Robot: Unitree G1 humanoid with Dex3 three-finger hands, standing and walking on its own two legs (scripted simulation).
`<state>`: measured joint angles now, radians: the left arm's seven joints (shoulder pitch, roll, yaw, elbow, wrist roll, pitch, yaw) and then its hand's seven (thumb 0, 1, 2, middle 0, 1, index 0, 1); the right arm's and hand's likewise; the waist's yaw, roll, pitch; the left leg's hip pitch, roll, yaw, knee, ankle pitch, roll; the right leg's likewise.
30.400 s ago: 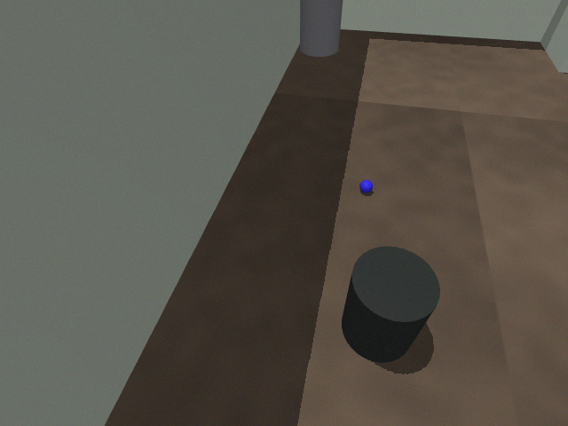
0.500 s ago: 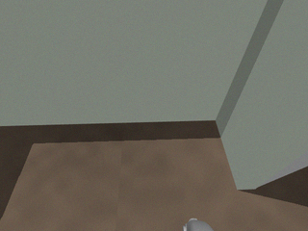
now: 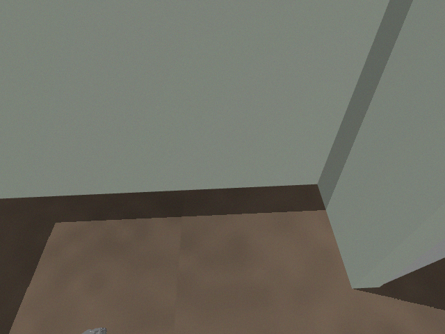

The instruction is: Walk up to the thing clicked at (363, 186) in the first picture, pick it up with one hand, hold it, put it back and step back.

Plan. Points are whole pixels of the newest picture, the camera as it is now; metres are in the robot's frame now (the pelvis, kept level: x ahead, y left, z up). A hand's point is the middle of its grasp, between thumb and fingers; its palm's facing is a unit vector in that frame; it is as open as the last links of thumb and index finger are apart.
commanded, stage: walk up
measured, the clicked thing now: out of the picture -1.21 +0.74 -0.74
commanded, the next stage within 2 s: stand in 0.28 s
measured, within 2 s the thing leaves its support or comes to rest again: neither
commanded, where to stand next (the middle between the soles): +0.07 +0.01 m, yaw +0 degrees
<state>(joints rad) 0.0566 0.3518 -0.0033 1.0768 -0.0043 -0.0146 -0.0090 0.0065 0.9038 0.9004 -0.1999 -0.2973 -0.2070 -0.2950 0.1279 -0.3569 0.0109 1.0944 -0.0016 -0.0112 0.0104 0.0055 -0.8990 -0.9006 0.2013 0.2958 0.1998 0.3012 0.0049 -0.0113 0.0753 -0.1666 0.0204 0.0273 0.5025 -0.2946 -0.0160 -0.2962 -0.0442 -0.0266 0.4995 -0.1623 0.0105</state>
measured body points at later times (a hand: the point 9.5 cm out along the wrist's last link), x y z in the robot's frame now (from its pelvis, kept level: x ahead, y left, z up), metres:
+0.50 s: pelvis +0.01 +0.00 +0.01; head +0.02 -0.01 +0.46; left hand +0.07 +0.30 -0.12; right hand +0.11 -0.30 -0.13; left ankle -0.01 +0.13 -0.74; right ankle +0.07 -0.13 -0.74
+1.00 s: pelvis +0.03 -0.01 +0.01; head +0.04 -0.02 +0.46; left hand +0.11 +0.29 -0.12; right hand +0.11 -0.31 -0.13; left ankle -0.01 +0.13 -0.74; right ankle +0.07 -0.13 -0.74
